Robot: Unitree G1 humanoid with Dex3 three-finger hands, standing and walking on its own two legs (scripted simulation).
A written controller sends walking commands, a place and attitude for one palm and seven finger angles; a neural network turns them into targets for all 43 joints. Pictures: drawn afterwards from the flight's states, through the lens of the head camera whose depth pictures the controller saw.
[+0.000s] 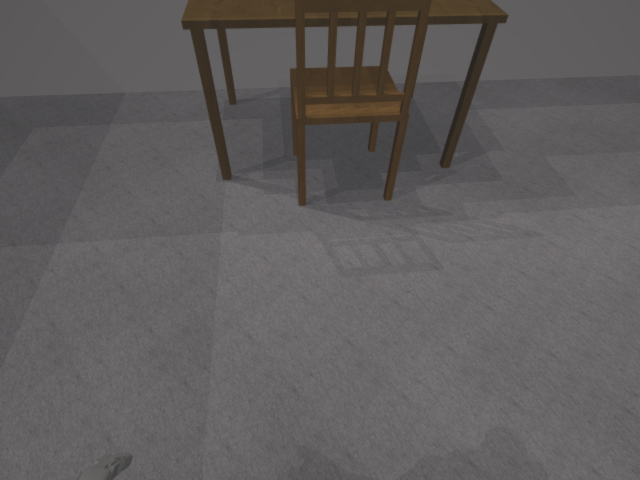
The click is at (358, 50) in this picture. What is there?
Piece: chair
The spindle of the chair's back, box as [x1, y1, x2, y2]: [352, 12, 366, 95]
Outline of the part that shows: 366,12 358,12 352,95 358,95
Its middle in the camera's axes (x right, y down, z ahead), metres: +0.13 -0.62 +1.31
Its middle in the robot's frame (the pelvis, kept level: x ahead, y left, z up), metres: +1.40 -0.05 -0.09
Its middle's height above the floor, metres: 0.68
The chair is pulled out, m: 0.00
